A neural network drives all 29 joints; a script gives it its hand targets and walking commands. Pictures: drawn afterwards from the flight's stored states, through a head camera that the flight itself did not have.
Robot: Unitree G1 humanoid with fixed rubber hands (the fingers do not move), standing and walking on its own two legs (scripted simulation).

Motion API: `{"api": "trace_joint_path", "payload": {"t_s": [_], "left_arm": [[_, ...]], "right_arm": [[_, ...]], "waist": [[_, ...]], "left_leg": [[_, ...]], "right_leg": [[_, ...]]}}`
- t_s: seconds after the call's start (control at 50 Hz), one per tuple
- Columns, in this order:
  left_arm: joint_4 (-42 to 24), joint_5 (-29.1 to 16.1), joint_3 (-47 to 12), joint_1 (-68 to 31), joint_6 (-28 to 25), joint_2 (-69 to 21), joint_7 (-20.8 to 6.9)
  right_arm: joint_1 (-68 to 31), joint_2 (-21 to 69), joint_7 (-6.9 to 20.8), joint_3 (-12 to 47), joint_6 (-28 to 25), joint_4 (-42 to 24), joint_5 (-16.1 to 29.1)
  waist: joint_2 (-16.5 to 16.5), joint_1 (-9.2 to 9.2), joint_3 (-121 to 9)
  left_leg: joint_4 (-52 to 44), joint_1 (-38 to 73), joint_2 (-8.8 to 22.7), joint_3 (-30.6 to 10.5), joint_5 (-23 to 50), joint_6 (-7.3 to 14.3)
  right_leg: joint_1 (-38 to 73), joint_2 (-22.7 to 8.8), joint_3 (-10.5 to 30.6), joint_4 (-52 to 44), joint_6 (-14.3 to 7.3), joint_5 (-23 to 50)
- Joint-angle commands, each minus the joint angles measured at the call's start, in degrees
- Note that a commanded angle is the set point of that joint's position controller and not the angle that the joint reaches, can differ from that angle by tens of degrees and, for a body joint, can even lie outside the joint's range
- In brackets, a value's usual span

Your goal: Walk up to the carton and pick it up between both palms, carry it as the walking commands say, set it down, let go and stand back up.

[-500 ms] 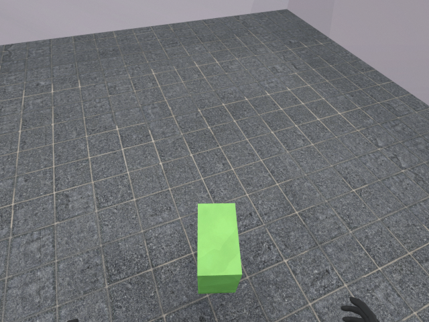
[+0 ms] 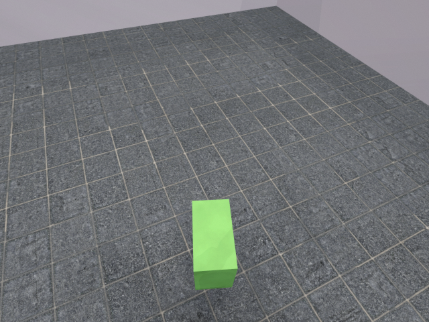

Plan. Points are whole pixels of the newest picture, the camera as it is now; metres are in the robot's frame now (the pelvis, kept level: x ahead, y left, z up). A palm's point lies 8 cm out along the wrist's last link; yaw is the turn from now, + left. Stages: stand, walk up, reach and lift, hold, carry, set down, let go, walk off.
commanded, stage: walk up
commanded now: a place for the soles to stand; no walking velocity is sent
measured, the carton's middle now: (212, 244) +0.52 +0.00 -0.64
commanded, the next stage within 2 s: reach and lift in 0.36 s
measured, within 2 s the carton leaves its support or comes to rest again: neither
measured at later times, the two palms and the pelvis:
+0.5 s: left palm out of the picture +0.14 +0.29 -0.12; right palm out of the picture +0.14 -0.29 -0.11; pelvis +0.00 +0.00 -0.02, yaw +0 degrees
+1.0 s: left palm (108, 272) +0.26 +0.25 -0.16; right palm (325, 275) +0.25 -0.26 -0.15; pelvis +0.04 +0.01 -0.06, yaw +1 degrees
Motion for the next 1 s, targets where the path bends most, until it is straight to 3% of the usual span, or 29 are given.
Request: {"api": "trace_joint_path", "payload": {"t_s": [0.0,0.08,0.12,0.18,0.2,0.34,0.36,0.38,0.4,0.42,0.44,0.46,0.48,0.5,0.52,0.56,0.58,0.62,0.66,0.68,0.7,0.72,0.76,0.82,0.84,0.88,0.9,0.92,0.98], "left_arm": [[-4.5,0.1,2.3,-2.4,-1.2,13.5,0.8],[-4.6,-0.2,2.1,-1.9,-1.1,13.1,0.7],[-4.4,-0.1,2.4,-1.6,-1.3,13.7,0.7],[-5.0,-0.1,2.6,-1.9,-1.3,14.2,0.7],[-5.1,-0.1,2.5,-1.9,-1.2,13.6,0.7],[-4.9,-0.1,2.1,-1.5,-1.1,13.5,0.5],[-25.0,1.1,8.3,-21.1,3.6,10.7,-1.6],[-30.2,-0.8,7.9,-19.8,6.1,10.3,-1.8],[-29.5,-2.6,7.3,-16.8,7.8,9.2,-2.0],[-29.5,-3.2,6.9,-13.5,10.4,8.1,-2.1],[-29.8,-2.5,7.0,-9.8,11.7,7.4,-1.8],[-30.3,-2.9,5.5,-8.0,13.9,7.0,-1.9],[-31.2,-0.3,6.9,-6.9,15.6,8.0,-1.8],[-29.8,-0.1,6.3,-5.0,16.8,6.3,-1.5],[-31.8,2.0,7.7,-3.1,17.5,5.3,-1.5],[-34.4,2.4,7.6,-3.3,16.5,2.3,-1.0],[-34.9,3.0,8.4,-3.3,16.3,2.1,-0.8],[-39.2,3.1,8.2,-7.0,15.3,1.1,0.0],[-39.3,2.8,9.2,-7.7,14.7,0.8,1.0],[-39.0,3.1,9.0,-7.2,14.9,0.5,1.3],[-39.4,2.4,8.9,-6.6,14.3,-0.3,1.4],[-41.4,2.3,9.5,-8.7,14.3,0.2,1.9],[-39.4,1.1,9.5,-9.0,14.1,-1.2,2.1],[-40.0,-0.2,9.4,-9.3,13.4,-1.1,2.6],[-39.1,0.4,9.5,-8.4,13.6,-1.8,3.1],[-39.0,0.0,8.5,-9.7,12.8,-1.6,3.0],[-40.7,-0.7,6.9,-12.7,12.8,-2.2,2.9],[-39.1,-0.2,7.6,-12.7,13.6,-1.3,2.8],[-36.9,-0.4,6.5,-13.3,12.2,-1.8,2.7]], "right_arm": [[-3.7,-13.9,-0.8,-2.6,-1.4,-4.2,-0.1],[-2.7,-13.9,-0.6,-2.3,-1.6,-4.2,-0.2],[-3.4,-12.9,-0.7,-2.0,-1.6,-4.4,0.2],[-2.3,-12.8,-0.6,-2.4,-1.3,-4.5,0.1],[-2.8,-13.1,-0.6,-2.1,-1.5,-4.9,0.0],[-2.6,-13.6,-0.7,-2.4,-1.6,-5.7,0.1],[-19.8,-5.9,0.5,-1.6,3.2,-25.8,0.4],[-16.9,-6.4,1.3,-1.8,4.6,-32.5,-0.3],[-14.4,-6.8,1.2,-2.1,6.1,-31.6,-0.2],[-11.8,-7.6,1.3,-3.1,8.3,-32.0,-0.3],[-8.2,-8.4,1.4,-3.8,10.2,-30.4,-0.4],[-5.1,-7.9,0.9,-5.1,12.1,-30.6,0.1],[-4.1,-6.6,1.4,-5.2,13.6,-31.2,-0.3],[-2.4,-6.2,1.2,-5.8,14.7,-32.6,0.0],[-0.1,-7.2,1.0,-7.3,15.1,-33.1,-1.3],[0.1,-7.7,1.8,-8.0,14.8,-33.9,-2.1],[-1.4,-8.4,2.3,-8.9,14.4,-35.5,-2.5],[-2.8,-7.4,3.2,-8.5,13.9,-35.3,-2.3],[-5.6,-8.7,3.3,-9.3,13.1,-36.8,-3.5],[-6.3,-6.9,3.7,-8.2,13.0,-36.9,-3.1],[-6.7,-8.7,3.6,-9.0,12.5,-37.5,-3.2],[-7.7,-7.5,3.8,-8.8,12.2,-37.8,-2.6],[-12.5,-7.9,2.9,-8.0,11.3,-41.2,-1.9],[-11.4,-6.8,2.2,-8.3,11.1,-40.0,-1.6],[-10.6,-6.2,2.5,-7.5,11.5,-39.6,-0.6],[-10.7,-4.9,2.1,-6.6,11.2,-40.9,0.3],[-10.9,-5.0,2.1,-6.8,11.4,-39.1,1.2],[-12.9,-5.2,2.0,-6.4,12.4,-40.8,0.8],[-11.7,-2.9,0.8,-7.5,11.7,-39.3,0.2]], "waist": [[-1.6,0.50,-6.6],[0.2,0.04,-7.2],[-0.4,0.78,-8.1],[-1.3,0.52,-7.1],[0.4,0.75,-6.2],[0.0,0.51,-6.9],[2.6,0.67,-5.7],[0.2,1.71,-4.7],[-1.2,1.80,-3.9],[-0.2,1.38,-3.2],[3.6,1.46,-3.7],[0.3,-0.49,-6.5],[1.0,-0.12,-7.8],[-5.9,-1.16,-6.5],[-3.1,-1.09,-8.7],[1.5,-3.39,-11.1],[2.5,-2.44,-12.9],[5.4,-2.60,-15.3],[2.0,-1.71,-16.6],[1.7,-0.22,-16.0],[-0.4,-1.76,-18.5],[3.1,-1.12,-21.9],[-1.8,-0.74,-22.9],[-2.2,-1.48,-29.9],[-0.5,-0.49,-31.9],[0.1,-0.59,-34.7],[4.4,-1.40,-36.4],[1.9,-0.57,-34.7],[-0.3,-2.42,-34.2]], "left_leg": [[-8.0,4.4,6.5,-8.4,-12.1,0.9],[-8.5,5.8,6.6,-8.3,-12.9,1.5],[-8.2,6.3,6.9,-8.1,-11.0,1.5],[-7.1,5.2,5.5,-7.8,-12.2,1.2],[-7.1,5.1,5.6,-7.8,-11.4,0.9],[-7.5,5.9,6.7,-7.7,-9.1,1.3],[3.7,-2.4,-4.6,-0.7,-17.2,0.3],[4.3,-1.8,-4.4,-0.5,-18.2,1.2],[4.3,-0.5,-4.0,-1.7,-15.9,1.4],[2.9,-1.3,-3.2,-2.8,-14.8,0.8],[1.2,1.1,-3.6,-3.6,-15.2,0.5],[1.9,4.6,-5.0,-3.3,-14.5,0.3],[2.7,8.2,-5.5,-3.2,-15.4,0.2],[4.5,8.8,-5.9,-4.0,-12.5,0.4],[5.2,10.6,-6.4,-4.3,-9.5,-0.3],[6.1,7.6,-4.4,-6.3,-7.6,-0.8],[6.6,5.4,-3.2,-7.6,-5.7,-0.8],[7.4,2.2,-2.7,-8.3,-3.1,-1.1],[9.9,-0.5,-3.3,-8.0,0.5,-0.9],[10.8,-1.4,-3.3,-8.4,2.1,-0.6],[12.9,-0.3,-3.3,-8.7,6.2,-0.9],[14.6,1.5,-3.0,-9.6,8.2,-1.1],[16.7,-2.1,-3.6,-9.8,9.6,-0.5],[20.2,-2.6,-4.2,-10.1,18.9,-0.8],[20.6,-4.0,-4.3,-10.1,22.0,-1.2],[22.7,-4.0,-4.2,-10.8,27.0,-1.5],[22.9,-3.7,-4.0,-10.8,22.6,-2.1],[22.8,-7.7,-3.9,-10.1,20.3,-2.0],[25.2,-11.8,-4.8,-9.8,23.9,-1.3]], "right_leg": [[-3.8,-7.0,8.0,-9.9,-2.4,-5.0],[-5.2,-6.7,8.0,-9.8,-2.3,-6.6],[-4.4,-7.0,8.1,-9.1,-2.1,-4.2],[-5.1,-6.9,9.7,-10.5,-2.6,-8.8],[-5.7,-6.6,9.2,-10.6,-2.6,-9.4],[-4.7,-6.4,7.6,-8.5,-2.5,-0.8],[-9.3,0.5,0.4,-2.3,0.1,-21.8],[-9.5,0.1,-0.8,-2.7,0.5,-24.3],[-10.0,-0.1,-0.8,-2.5,0.7,-22.0],[-9.7,0.3,-1.9,-1.4,0.4,-18.8],[-9.6,0.5,-2.6,-0.9,-0.5,-18.3],[-10.9,-1.1,-1.4,-3.0,-1.9,-19.4],[-13.1,-1.7,-2.2,-2.9,-2.1,-21.2],[-16.1,-1.9,-1.4,-3.4,-2.5,-19.3],[-17.1,-1.9,-1.1,-3.4,-2.9,-16.2],[-15.0,0.6,-2.0,1.8,-2.5,-11.2],[-13.1,1.4,-2.3,4.5,-2.0,-8.6],[-12.3,2.2,-2.4,7.9,-1.4,-5.4],[-12.4,1.9,-1.8,9.6,-1.0,-3.5],[-13.3,1.9,-2.5,11.3,-0.4,-2.6],[-14.8,2.6,-2.3,12.6,-0.1,0.1],[-17.3,2.0,-1.9,14.1,-0.2,0.3],[-17.9,2.2,-1.3,15.4,0.4,2.8],[-19.1,2.7,-2.1,19.3,1.3,10.1],[-19.9,3.0,-2.2,20.3,1.1,12.7],[-21.3,3.2,-1.5,21.8,1.1,16.8],[-21.6,2.5,-1.3,22.0,0.5,13.5],[-22.1,2.6,-1.6,22.8,1.1,12.5],[-23.7,2.5,-0.4,24.3,1.5,19.6]]}}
